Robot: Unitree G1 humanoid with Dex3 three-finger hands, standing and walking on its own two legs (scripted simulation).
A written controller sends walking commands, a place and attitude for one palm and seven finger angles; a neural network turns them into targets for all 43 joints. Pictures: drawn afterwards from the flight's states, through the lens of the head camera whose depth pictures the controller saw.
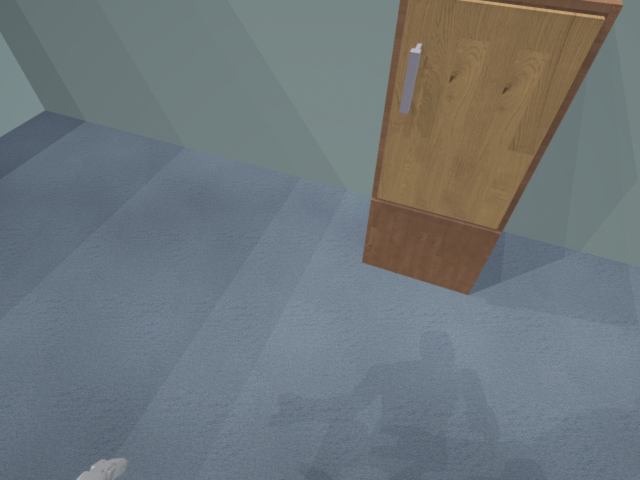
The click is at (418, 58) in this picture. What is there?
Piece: cupboard door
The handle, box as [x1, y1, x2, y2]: [399, 43, 421, 113]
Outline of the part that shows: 419,43 415,48 411,49 409,54 399,110 407,113 409,109 420,54 421,44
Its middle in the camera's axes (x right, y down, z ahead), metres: +0.22 -0.38 +0.93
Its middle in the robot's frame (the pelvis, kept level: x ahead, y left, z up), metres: +0.97 -0.17 +0.04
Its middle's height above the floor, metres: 0.81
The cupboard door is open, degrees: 0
